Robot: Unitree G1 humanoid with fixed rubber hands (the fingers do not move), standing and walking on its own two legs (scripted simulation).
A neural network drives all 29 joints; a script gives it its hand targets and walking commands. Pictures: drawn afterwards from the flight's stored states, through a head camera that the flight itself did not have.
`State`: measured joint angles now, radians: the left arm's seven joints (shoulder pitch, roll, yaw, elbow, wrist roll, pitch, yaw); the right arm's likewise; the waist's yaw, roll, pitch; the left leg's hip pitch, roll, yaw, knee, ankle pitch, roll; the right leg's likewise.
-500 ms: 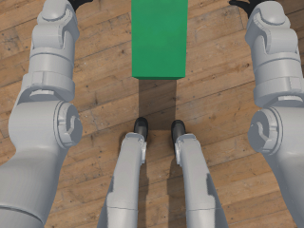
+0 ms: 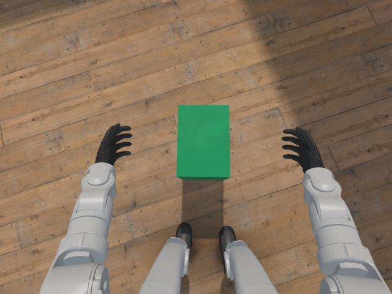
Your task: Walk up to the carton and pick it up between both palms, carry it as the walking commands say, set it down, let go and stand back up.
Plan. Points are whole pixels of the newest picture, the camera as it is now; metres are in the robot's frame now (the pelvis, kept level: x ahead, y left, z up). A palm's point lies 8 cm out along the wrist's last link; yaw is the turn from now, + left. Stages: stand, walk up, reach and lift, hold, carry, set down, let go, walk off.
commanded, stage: let go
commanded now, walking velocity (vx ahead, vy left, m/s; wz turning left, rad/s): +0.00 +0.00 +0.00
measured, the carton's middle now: (203, 146) +0.47 +0.01 -0.60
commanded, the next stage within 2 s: stand in 0.84 s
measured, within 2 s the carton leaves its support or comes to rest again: neither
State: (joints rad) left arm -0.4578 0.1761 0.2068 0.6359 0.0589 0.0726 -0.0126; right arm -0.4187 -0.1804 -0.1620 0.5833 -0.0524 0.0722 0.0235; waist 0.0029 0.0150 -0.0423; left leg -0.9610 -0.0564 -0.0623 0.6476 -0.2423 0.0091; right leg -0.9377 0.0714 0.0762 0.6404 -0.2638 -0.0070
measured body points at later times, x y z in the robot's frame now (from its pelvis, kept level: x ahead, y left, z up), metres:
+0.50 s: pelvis +0.01 +0.00 +0.04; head +0.06 +0.00 +0.48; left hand +0.17 +0.24 -0.05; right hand +0.18 -0.23 -0.05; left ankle -0.01 +0.11 -0.71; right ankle -0.02 -0.11 -0.71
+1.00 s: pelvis +0.01 +0.01 +0.03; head +0.00 +0.01 +0.48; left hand +0.15 +0.27 -0.06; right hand +0.15 -0.26 -0.07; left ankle -0.01 +0.11 -0.71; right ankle -0.02 -0.11 -0.71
